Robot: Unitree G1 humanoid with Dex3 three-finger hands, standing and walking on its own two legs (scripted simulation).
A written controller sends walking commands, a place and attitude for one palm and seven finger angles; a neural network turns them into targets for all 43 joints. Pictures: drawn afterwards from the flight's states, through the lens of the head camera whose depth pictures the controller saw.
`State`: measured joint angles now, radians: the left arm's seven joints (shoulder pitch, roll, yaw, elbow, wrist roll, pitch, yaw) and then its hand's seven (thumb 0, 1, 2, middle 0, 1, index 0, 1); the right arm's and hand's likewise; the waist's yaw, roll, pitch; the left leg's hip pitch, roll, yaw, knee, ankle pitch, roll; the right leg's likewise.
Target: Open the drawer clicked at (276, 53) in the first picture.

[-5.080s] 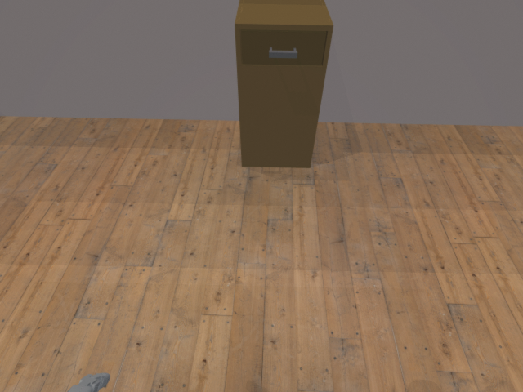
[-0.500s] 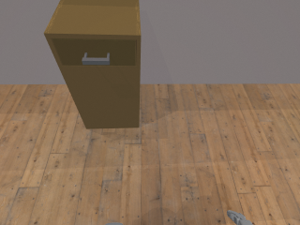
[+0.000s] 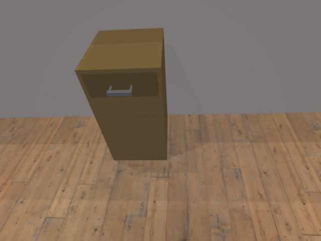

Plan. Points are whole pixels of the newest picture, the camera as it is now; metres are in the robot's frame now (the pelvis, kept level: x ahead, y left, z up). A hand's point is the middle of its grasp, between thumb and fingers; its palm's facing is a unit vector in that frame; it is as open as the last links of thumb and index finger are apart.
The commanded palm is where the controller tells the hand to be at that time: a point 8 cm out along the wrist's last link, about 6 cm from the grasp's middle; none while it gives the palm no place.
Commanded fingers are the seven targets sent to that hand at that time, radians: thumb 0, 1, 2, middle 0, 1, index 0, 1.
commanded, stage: take the last steps up to it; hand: left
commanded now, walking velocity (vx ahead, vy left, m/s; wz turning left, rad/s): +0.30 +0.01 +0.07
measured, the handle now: (120, 90) +0.78 +0.25 -0.09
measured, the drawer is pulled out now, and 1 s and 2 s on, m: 0.00 0.00 0.00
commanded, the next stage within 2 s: come to a stop and stand still in 0.72 s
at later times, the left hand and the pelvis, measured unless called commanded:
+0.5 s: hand out of the picture +0.03 +0.22 -0.19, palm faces +0.09 -0.99 -0.11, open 7.4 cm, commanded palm none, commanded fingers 0.00 0.90 0.90 -0.20 -0.30 -0.20 -0.30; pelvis +0.12 +0.07 -0.01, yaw +0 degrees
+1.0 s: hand (118, 173) +0.38 +0.20 -0.17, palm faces -0.03 -0.98 -0.20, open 7.4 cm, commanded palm none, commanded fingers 0.00 0.90 0.90 -0.20 -0.30 -0.20 -0.30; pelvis +0.27 +0.03 -0.01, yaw +1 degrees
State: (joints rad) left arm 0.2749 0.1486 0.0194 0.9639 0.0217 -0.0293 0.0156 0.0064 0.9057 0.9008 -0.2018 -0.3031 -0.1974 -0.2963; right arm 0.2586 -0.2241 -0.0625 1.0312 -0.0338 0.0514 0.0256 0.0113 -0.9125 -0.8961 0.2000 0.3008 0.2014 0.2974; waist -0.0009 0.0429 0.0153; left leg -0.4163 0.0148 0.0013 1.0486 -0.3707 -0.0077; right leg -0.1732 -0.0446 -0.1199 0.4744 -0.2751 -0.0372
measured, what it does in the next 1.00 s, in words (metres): walks ahead: left foot, then right foot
